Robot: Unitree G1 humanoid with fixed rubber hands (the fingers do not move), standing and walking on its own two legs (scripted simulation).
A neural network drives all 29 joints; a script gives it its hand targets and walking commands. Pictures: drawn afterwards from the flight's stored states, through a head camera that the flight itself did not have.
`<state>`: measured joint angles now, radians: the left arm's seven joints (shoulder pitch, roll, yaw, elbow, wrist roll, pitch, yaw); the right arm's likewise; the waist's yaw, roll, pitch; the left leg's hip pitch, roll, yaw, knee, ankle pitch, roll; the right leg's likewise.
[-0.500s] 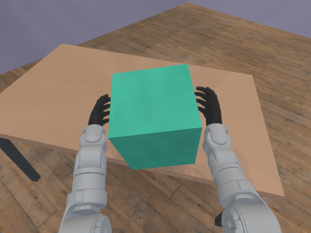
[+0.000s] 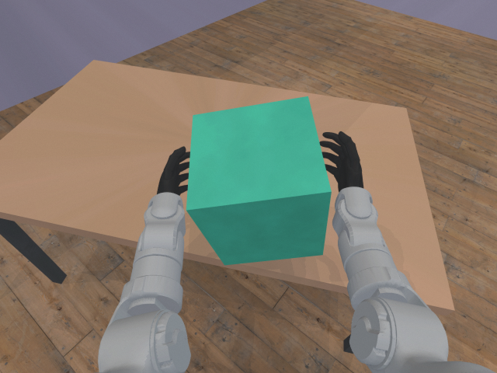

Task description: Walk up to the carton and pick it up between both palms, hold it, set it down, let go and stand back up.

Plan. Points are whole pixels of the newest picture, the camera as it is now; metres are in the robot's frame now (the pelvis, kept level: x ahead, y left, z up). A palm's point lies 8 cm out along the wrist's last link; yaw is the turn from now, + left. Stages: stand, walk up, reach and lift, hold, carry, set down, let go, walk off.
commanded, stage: set down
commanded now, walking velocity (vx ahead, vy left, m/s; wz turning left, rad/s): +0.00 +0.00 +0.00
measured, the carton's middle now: (262, 189) +0.44 -0.02 +0.03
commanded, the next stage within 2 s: none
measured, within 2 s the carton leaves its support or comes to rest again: neither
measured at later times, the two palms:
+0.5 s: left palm (170, 189) +0.41 +0.15 +0.05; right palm (336, 188) +0.40 -0.15 +0.07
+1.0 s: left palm (173, 188) +0.42 +0.15 +0.05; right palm (335, 191) +0.41 -0.15 +0.06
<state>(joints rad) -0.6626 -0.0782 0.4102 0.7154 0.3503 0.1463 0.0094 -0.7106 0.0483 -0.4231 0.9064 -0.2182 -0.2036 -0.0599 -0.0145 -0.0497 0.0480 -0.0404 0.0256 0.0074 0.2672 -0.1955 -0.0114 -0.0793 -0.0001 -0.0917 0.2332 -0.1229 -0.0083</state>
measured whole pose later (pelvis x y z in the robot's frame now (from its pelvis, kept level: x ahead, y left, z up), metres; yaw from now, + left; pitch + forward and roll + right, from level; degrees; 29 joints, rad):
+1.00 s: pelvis +0.01 +0.01 +0.00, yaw +0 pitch +10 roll -1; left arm -0.80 -0.02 0.49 1.03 0.32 -0.11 0.03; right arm -0.77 0.11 -0.70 0.97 -0.47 -0.26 -0.05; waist -0.02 -0.01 -0.07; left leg -0.29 0.01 0.01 0.32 -0.20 0.00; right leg -0.32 -0.02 -0.09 0.27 -0.12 0.00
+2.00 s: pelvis +0.01 +0.01 -0.01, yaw +2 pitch +20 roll -1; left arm -0.90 0.02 0.55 1.17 0.38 -0.35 0.05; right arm -0.84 0.10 -0.78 1.06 -0.54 -0.43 -0.07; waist -0.07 0.01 -0.08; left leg -0.51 0.02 -0.01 0.38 -0.21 0.00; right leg -0.50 -0.02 -0.13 0.27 -0.11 -0.01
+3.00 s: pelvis +0.00 +0.01 -0.01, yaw +0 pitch +18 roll +0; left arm -0.90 -0.03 0.65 1.09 0.46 -0.28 0.00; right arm -0.79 0.15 -0.80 0.90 -0.56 -0.33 -0.02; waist -0.04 -0.02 -0.04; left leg -0.48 0.01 0.03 0.37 -0.20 0.00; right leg -0.51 -0.02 -0.09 0.33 -0.13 -0.01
